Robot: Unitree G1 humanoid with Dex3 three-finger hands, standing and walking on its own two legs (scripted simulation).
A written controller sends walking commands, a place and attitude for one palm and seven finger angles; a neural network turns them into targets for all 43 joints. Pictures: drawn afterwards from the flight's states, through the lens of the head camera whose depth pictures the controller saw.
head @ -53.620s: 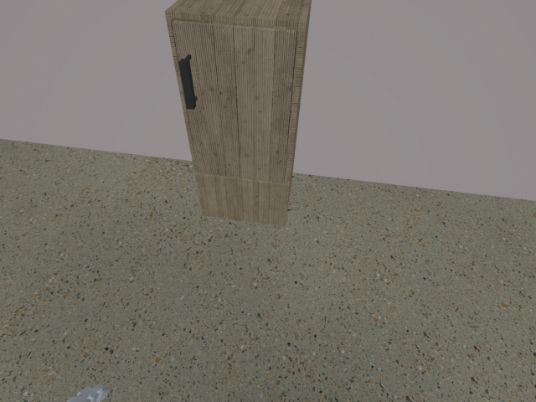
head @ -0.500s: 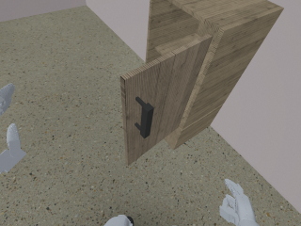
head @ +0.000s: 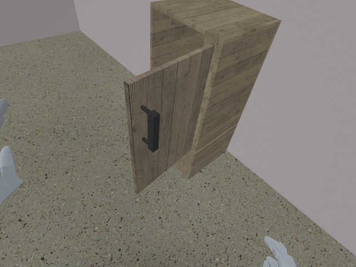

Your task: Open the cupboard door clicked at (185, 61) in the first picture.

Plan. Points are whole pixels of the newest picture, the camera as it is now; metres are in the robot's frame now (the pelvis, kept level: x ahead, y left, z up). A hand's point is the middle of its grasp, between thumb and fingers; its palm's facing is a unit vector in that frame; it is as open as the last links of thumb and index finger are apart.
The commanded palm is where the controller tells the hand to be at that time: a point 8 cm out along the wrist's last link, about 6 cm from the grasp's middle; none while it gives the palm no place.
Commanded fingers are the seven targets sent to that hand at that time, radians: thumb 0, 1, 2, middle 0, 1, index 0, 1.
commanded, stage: stop stepping back and stand still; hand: left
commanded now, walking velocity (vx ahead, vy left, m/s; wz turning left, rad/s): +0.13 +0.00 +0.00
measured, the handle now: (148, 128) +0.52 +0.11 -0.02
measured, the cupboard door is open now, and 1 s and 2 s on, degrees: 95 95 95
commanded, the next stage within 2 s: let the arm hang, fingers relaxed in 0.62 s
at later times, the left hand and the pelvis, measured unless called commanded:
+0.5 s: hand out of the picture +0.12 +0.26 +0.17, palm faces +0.50 -0.77 -0.41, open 7.4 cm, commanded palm +0.05 +0.30 +0.19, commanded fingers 0.00 0.90 0.90 -0.20 -0.30 -0.20 -0.30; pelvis -0.08 +0.00 +0.01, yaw +3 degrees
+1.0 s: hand out of the picture +0.01 +0.16 -0.15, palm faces +0.08 -0.98 -0.17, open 7.4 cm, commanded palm none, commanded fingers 0.00 0.90 0.90 -0.20 -0.30 -0.20 -0.30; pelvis -0.08 -0.01 -0.01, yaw +6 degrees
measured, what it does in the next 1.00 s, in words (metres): steps on the spot: right foot, then left foot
